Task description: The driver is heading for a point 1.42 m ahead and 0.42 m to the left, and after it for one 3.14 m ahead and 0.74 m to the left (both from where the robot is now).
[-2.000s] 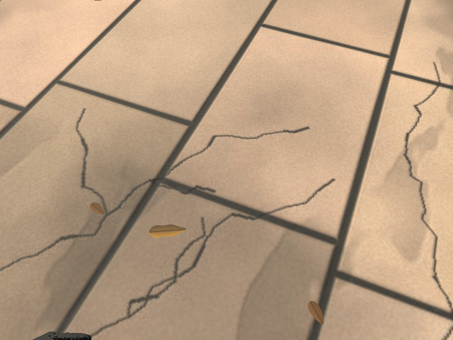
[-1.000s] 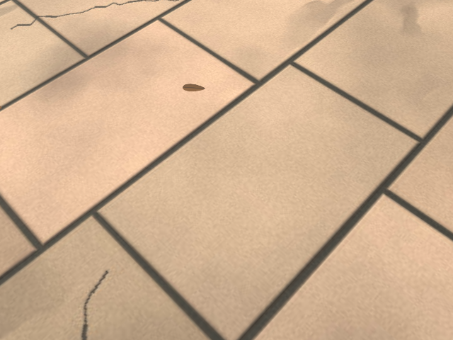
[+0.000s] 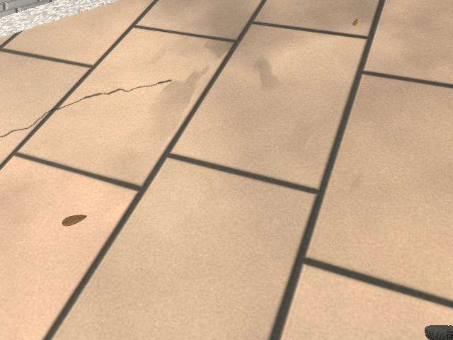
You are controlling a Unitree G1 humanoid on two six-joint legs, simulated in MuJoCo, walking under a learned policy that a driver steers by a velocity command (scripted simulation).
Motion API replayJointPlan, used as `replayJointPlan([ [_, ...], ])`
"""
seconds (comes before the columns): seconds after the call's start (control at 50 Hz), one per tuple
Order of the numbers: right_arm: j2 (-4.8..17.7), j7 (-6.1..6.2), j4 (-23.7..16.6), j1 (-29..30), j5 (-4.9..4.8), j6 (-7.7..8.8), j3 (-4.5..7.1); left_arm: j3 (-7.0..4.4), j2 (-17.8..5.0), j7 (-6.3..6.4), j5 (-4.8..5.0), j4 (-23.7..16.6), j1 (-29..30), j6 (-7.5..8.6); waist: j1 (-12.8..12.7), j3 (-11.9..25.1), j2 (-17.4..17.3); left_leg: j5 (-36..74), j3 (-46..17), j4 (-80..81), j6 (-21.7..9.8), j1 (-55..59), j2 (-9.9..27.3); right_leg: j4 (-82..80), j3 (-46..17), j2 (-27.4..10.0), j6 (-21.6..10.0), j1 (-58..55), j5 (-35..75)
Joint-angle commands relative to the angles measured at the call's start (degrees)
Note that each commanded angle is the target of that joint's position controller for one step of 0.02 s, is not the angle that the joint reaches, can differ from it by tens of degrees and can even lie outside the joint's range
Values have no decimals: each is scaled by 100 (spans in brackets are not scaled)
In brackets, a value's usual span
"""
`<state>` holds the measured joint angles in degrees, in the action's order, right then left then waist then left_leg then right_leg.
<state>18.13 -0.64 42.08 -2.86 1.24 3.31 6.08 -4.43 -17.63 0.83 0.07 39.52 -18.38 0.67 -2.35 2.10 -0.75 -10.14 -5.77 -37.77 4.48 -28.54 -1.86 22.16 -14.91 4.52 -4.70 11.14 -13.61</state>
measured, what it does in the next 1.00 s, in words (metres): walks ahead, turning left: left foot, then right foot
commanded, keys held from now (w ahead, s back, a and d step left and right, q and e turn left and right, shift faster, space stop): w+q+shift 0.86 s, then w+e+shift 0.14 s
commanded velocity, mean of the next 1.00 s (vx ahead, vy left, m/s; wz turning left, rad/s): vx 0.92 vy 0.00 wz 0.54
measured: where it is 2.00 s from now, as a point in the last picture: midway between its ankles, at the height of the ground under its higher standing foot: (116, 117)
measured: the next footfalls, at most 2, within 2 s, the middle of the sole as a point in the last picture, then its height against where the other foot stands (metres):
left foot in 0.18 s outside the picture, level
right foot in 0.60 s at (257, 297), level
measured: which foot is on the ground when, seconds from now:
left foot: up 0.00-0.16, down 0.18-0.58, up 0.60-1.00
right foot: down 0.00-0.20, up 0.22-0.58, down 0.60-1.00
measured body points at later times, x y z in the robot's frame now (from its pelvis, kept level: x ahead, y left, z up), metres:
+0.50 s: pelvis +0.32 +0.09 -0.02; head +0.35 +0.12 +0.43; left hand +0.52 +0.35 -0.09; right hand +0.27 -0.19 -0.13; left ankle +0.13 +0.13 -0.75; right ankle +0.52 -0.03 -0.71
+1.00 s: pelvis +0.74 +0.26 -0.05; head +0.77 +0.30 +0.40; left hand +0.50 +0.42 -0.17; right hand +1.11 +0.27 -0.08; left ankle +0.84 +0.43 -0.74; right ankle +0.60 +0.01 -0.74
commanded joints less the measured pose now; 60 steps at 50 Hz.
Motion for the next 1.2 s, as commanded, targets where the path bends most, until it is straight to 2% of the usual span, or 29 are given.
replayJointPlan([
  [0.02, 177, -120, -454, 637, 201, -156, -134, -220, -829, -274, -166, -224, -379, 10, -408, -276, 1259, 45, 574, 195, 37, -432, 125, -895, -1127, -979, -717, -267, -1432],
  [0.1, 421, -148, -619, 705, 67, -84, -156, -205, -976, -244, -147, -239, -268, 161, -327, -492, 1041, -220, 722, 602, -448, 14, 387, -1138, -1305, -1505, -762, -282, -1437],
  [0.16, 611, -96, -244, -692, 76, -34, -68, -136, -924, -143, -178, -174, -9, 256, 452, -187, 532, -560, 861, 1065, -920, 1896, 55, -231, -480, -1351, -582, 125, 714],
  [0.18, 932, -35, 131, -2072, 91, 15, 47, -62, -725, -113, -231, -213, 152, 307, 1095, 413, -281, -1345, -2, 1261, -1183, 3398, 446, 1721, 268, -905, -407, 803, 1934],
  [0.2, 1517, -29, 249, -2824, 112, 30, 157, 35, -438, -110, -173, -527, 351, 399, 1218, 635, -1718, -3666, -2753, 2344, -1692, 4338, 1591, 3531, 1158, -128, -13, 2421, 383],
  [0.22, 1256, -145, 199, -2320, 32, 0, 97, 60, -505, -112, -267, -650, 603, 434, 848, 19, -1536, -3892, -4399, 2893, -1864, 4280, 1859, 4238, 989, 140, 112, 3777, -944],
  [0.24, 957, -187, 81, -1907, 2, -3, 30, 71, -627, -129, -347, -573, 765, 436, 677, -291, -612, -3455, -3787, 2555, -1942, 3990, 1828, 4679, 842, -275, 117, 4048, -524],
  [0.28, 733, -150, 136, -2056, -14, 49, -35, 109, -613, -219, -423, -533, 904, 481, 590, -332, -97, -2518, -2786, 2632, -1921, 3369, 1385, 4408, 909, -625, 257, 3690, -132],
  [0.34, 586, -39, 362, -2290, -103, 135, -106, 233, -464, -309, -478, -640, 1164, 347, 456, -677, -411, -1413, -2217, 2954, -1922, 2805, 907, 3731, 1144, -750, 551, 3476, -47],
  [0.44, 675, 12, 539, -2645, -127, 120, -40, 445, -196, -393, -330, -1086, 2492, 325, 744, -936, -365, 1094, -1692, 3022, -1890, 2169, 491, 2043, 1700, -424, 766, 2914, 741],
  [0.5, 745, 49, 702, -2844, -175, 124, -22, 478, -196, -363, -236, -1257, 2826, 361, 833, -752, -479, 2894, -1751, 2867, -1731, 2302, 667, 1341, 1759, -258, 607, 2108, 1328],
  [0.56, 1064, 66, 685, -2512, -190, 176, 29, 273, -677, -164, -204, -889, 1472, 385, 79, 274, -413, 5259, -1518, 1215, -1288, 2055, 550, 1021, 1718, 89, 346, -440, 803],
  [0.58, 1244, 32, 606, -2161, -170, 212, 72, 146, -899, -41, -159, -578, 290, 385, -612, 797, -407, 4931, -1486, -105, -1153, 1490, 382, 940, 1459, -221, 253, -1832, 670],
  [0.6, 913, 12, 468, -1975, -133, 297, -3, -46, -1319, 116, -271, -346, -911, 383, -1085, 1520, -15, 3418, -1196, -1723, -1141, 757, 45, 978, 605, -1180, 127, -3147, -990],
  [0.62, -75, 47, 250, -2454, -327, 273, -228, -122, -1611, 145, -515, -272, -1061, 383, -608, 2224, 1569, -1685, -601, -3547, -1101, -665, -509, 190, -2107, -3014, -296, -4162, -2998],
  [0.64, 438, 68, 138, -2179, -267, 168, -220, -128, -1396, 99, -388, -300, -636, 327, -502, 1982, 1569, -1393, -252, -4086, -1169, -1117, -216, -530, -3292, -3039, -415, -3474, -3543],
  [0.66, 604, 45, 166, -1739, -140, 83, -169, -31, -874, 82, -349, -316, -69, 318, -365, 955, 1007, -804, -126, -3969, -1168, -1340, 162, -584, -2341, -2744, -362, -2620, -3179],
  [0.7, 425, -101, 167, -1377, 14, -47, -192, 55, -478, 51, -377, -110, 53, 354, -184, 50, 361, -601, 31, -3763, -1097, -1278, 486, -758, -951, -2386, -308, -1467, -1480],
  [0.76, 27, -274, -188, -893, 60, -281, -305, 135, -183, -42, -215, 308, -166, 532, 98, -550, 611, -655, 103, -3590, -1008, -1537, 855, -1172, 280, -2262, -184, -738, -453],
  [0.86, 64, -495, -866, 89, 37, -340, -459, 117, -313, -87, -164, 475, 254, 716, 490, -955, 532, 723, 607, -2249, -999, -1353, 864, -1718, 2398, -1743, 135, -83, 1461],
  [0.92, -45, -555, -928, 576, 113, -224, -589, 105, -588, -111, -149, 813, -433, 761, 301, -1196, 119, 1295, 1138, -675, -1281, 27, 314, -2274, 2723, -1724, -27, 146, 3051],
  [0.96, 269, -445, -751, 254, 143, -175, -512, 23, -1120, -61, -148, 920, -584, 659, 608, -840, 393, 605, 1372, -367, -1403, 664, -225, -1476, 2730, -1884, -179, -699, 5954],
  [1.0, 713, -264, -199, -1538, 203, -171, -301, -9, -1475, 5, -148, 995, -488, 482, 1584, 284, 617, -80, 1090, -21, -1584, 2745, -423, 1016, 2540, -1975, -201, -733, 7095],
  [1.02, 1091, -128, 118, -2524, 273, -178, -141, 22, -1356, -3, -119, 985, -428, 435, 2034, 779, 590, -243, 660, 297, -1610, 4154, -5, 2870, 2436, -1638, -130, 94, 5832],
  [1.04, 1667, -9, 136, -2330, 394, -124, -33, 242, -216, -145, -109, 781, -1037, 424, 1097, 1327, -1142, -1255, -1542, 464, -1584, 5497, 1921, 5427, 2092, -681, -3, 1943, -1397],
  [1.06, 1739, 14, -113, -2379, 323, -80, 17, 194, -491, -73, 162, 558, -1130, 458, 1152, 2502, -900, -1495, -3801, 1464, -1748, 5764, 2762, 6583, 794, -268, -104, 2625, -1421],
  [1.08, 1369, 48, 63, -2079, 247, -28, -19, 89, -811, -33, 152, 460, -314, 456, 1082, 1384, -140, -1214, -2949, 1780, -1519, 4834, 2358, 6372, 787, -624, -138, 3007, -545],
  [1.1, 1052, 41, 169, -1728, 192, 56, -103, 148, -582, -68, 108, 481, -268, 453, 740, 359, -109, -656, -2171, 1953, -1505, 3738, 2181, 5913, 1004, -860, -106, 2972, -164],
  [1.2, 225, -9, 462, -1477, -15, 367, -298, 162, -55, -325, -83, 806, -337, 13, 79, -500, -162, 458, 58, 2831, -969, 2174, 1489, 5039, 1078, -1342, 45, 2497, 283],
])
Keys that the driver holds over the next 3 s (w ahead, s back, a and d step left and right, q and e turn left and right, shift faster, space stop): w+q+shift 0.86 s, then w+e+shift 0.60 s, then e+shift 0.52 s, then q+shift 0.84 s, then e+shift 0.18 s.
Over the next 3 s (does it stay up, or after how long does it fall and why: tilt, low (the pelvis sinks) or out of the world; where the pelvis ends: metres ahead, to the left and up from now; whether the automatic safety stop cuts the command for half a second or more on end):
stays up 1.52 0.67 -0.02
